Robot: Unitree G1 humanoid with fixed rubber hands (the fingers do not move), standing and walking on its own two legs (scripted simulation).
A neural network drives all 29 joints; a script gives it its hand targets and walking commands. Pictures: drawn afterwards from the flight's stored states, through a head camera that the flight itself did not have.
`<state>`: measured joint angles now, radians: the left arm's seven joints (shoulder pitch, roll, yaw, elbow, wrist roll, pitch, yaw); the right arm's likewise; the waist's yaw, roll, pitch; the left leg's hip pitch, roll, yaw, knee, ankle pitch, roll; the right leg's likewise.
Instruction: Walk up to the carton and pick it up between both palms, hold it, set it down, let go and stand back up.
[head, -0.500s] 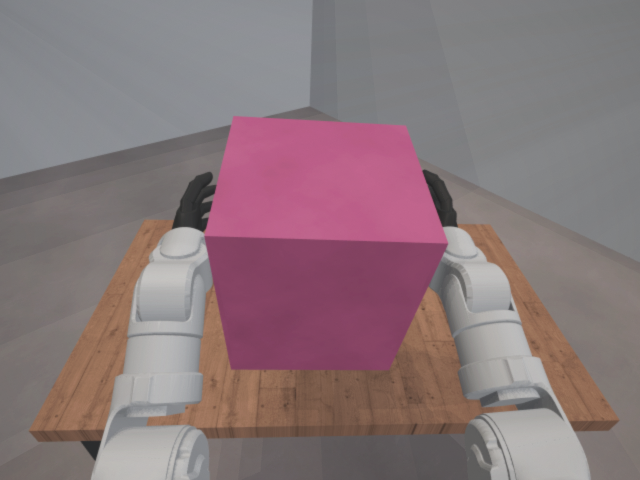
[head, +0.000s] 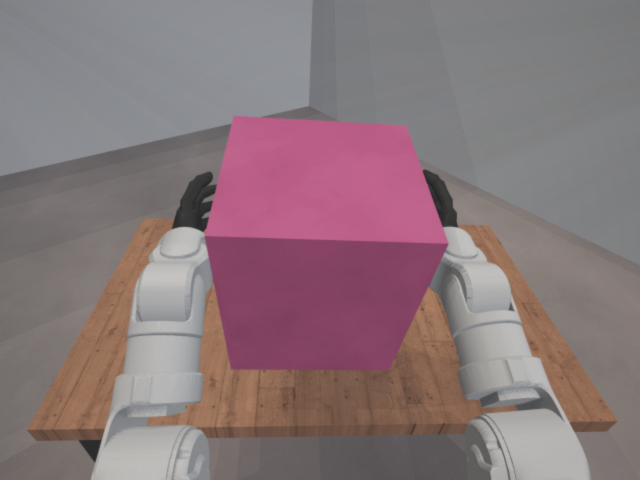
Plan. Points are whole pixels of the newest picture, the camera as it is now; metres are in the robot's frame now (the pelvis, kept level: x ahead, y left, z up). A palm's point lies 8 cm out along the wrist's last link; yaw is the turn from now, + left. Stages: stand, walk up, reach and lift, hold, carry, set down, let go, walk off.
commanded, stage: hold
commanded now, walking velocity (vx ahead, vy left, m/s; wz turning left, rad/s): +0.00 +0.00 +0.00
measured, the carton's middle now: (316, 251) +0.37 +0.02 +0.17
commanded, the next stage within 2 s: none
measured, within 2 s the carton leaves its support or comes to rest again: neither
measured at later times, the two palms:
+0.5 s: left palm (192, 237) +0.36 +0.16 +0.19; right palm (438, 233) +0.37 -0.14 +0.20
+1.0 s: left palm (195, 232) +0.36 +0.16 +0.20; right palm (442, 232) +0.37 -0.14 +0.20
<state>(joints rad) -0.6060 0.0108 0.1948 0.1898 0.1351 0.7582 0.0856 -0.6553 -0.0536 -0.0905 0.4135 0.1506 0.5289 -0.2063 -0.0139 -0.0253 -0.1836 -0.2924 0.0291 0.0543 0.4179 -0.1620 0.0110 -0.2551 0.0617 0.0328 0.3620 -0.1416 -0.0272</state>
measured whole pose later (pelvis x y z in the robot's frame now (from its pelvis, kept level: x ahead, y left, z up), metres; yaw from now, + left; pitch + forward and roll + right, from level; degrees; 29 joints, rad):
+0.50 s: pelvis +0.00 +0.00 +0.00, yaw +0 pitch +2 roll -1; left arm -0.61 0.01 0.19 0.21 0.14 0.75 0.09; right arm -0.67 -0.05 -0.10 0.45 0.15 0.52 -0.20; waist -0.01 -0.02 -0.18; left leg -0.29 0.03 0.05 0.42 -0.16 0.01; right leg -0.26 0.06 0.03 0.36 -0.14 -0.03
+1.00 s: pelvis +0.00 +0.00 +0.00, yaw +0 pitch +2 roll -1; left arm -0.61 0.00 0.19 0.18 0.14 0.75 0.09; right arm -0.66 -0.05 -0.11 0.41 0.15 0.52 -0.20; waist -0.02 -0.02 -0.18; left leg -0.29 0.03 0.05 0.42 -0.16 0.01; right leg -0.26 0.06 0.03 0.36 -0.14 -0.03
